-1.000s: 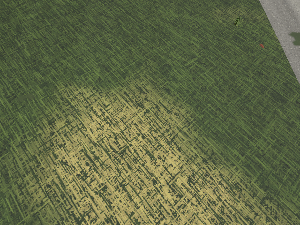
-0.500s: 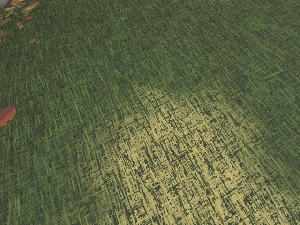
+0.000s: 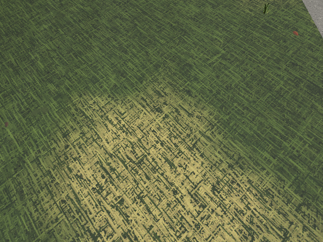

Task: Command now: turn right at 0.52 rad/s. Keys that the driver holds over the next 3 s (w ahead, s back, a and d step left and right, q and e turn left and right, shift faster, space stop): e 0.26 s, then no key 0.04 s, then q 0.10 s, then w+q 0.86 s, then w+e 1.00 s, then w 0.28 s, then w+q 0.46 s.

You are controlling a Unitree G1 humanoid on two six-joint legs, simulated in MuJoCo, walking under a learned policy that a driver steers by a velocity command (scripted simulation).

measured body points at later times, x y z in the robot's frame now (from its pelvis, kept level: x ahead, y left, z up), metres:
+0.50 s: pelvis +0.02 +0.01 +0.01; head +0.04 +0.01 +0.46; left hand +0.24 +0.23 -0.09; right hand +0.09 -0.29 -0.10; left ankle +0.05 +0.14 -0.73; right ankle +0.01 -0.09 -0.72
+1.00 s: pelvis +0.17 -0.03 +0.02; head +0.19 -0.04 +0.46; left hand +0.17 +0.26 -0.10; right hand +0.37 -0.27 -0.08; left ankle +0.26 +0.14 -0.66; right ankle +0.07 -0.13 -0.73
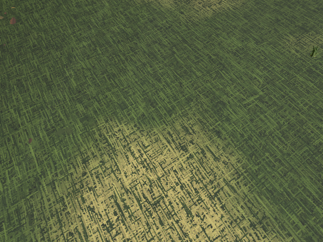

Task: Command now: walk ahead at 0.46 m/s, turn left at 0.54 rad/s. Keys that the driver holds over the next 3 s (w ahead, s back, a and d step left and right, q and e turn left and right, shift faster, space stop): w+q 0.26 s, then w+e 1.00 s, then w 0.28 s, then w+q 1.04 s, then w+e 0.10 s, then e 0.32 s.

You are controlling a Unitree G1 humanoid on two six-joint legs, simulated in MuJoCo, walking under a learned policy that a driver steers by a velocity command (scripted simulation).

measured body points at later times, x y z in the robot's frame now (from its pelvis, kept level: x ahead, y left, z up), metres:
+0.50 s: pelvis +0.28 +0.07 +0.00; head +0.31 +0.08 +0.45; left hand +0.38 +0.36 -0.10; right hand +0.42 -0.19 -0.10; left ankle +0.25 +0.13 -0.74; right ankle +0.47 -0.10 -0.66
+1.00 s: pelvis +0.59 +0.04 +0.00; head +0.62 +0.03 +0.45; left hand +0.71 +0.31 -0.10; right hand +0.74 -0.24 -0.09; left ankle +0.68 +0.21 -0.67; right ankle +0.58 -0.03 -0.74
